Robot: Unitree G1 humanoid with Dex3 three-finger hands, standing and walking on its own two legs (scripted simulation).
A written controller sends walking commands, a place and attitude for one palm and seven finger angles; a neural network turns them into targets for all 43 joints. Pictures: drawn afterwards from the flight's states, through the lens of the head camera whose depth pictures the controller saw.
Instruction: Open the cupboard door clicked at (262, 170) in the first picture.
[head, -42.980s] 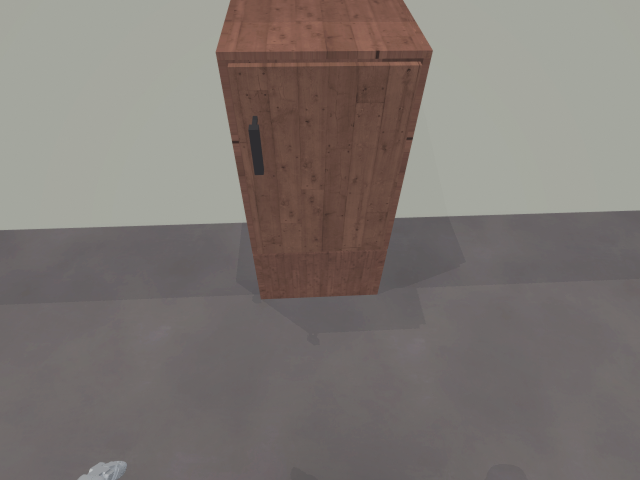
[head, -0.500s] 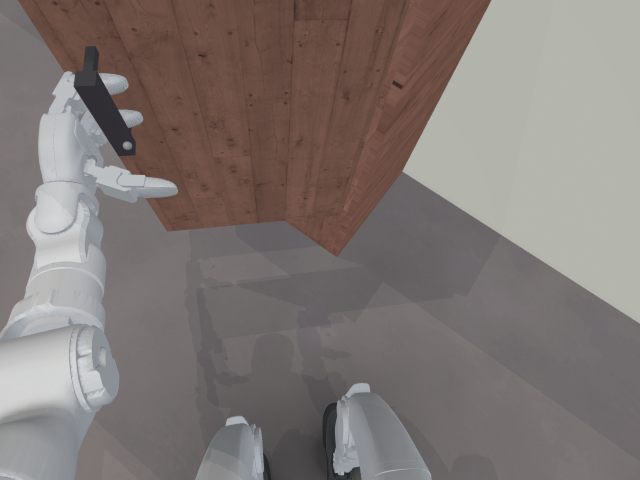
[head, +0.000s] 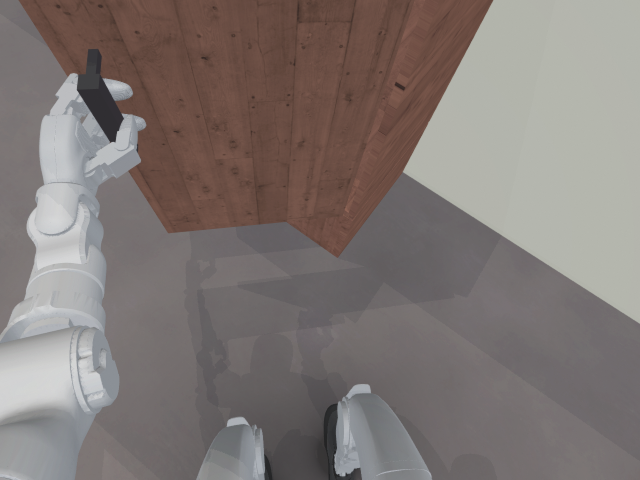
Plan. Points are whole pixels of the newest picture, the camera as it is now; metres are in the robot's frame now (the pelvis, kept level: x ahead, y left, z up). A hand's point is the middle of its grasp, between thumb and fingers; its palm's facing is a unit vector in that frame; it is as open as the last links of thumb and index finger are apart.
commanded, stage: close the thumb around the handle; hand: left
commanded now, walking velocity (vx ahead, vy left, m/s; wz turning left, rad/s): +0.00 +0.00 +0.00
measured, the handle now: (112, 107) +0.56 +0.21 +0.04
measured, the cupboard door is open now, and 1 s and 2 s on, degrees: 45 74 86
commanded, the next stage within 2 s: pull the door open along its arc in 0.06 s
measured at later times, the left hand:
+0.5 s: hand (134, 173) +0.47 +0.18 +0.04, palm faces +0.03 -1.00 -0.02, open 6.0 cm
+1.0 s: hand (211, 267) +0.35 +0.09 +0.04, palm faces +0.46 -0.89 +0.00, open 6.1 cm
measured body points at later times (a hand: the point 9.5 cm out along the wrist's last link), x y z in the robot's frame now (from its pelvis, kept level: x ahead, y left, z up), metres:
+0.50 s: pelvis +0.01 +0.00 +0.01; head +0.15 +0.01 +0.44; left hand +0.46 +0.23 +0.04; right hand +0.04 -0.26 -0.10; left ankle -0.03 +0.09 -0.64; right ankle +0.06 -0.11 -0.64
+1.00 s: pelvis +0.02 -0.02 +0.02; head +0.11 -0.02 +0.46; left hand +0.32 +0.14 +0.05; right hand +0.21 -0.22 -0.09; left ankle -0.03 +0.09 -0.64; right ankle +0.06 -0.12 -0.64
